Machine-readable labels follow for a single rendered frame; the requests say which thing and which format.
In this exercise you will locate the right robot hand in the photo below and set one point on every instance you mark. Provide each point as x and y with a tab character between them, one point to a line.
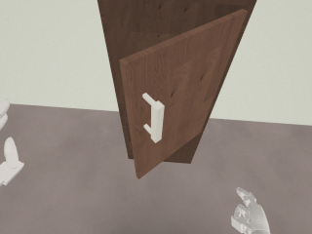
252	218

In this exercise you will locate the cupboard door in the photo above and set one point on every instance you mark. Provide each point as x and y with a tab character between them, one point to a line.
183	73

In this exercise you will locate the handle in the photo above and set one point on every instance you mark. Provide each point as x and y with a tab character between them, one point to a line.
157	118

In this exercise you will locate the left robot hand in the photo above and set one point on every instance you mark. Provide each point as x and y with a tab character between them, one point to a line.
12	166

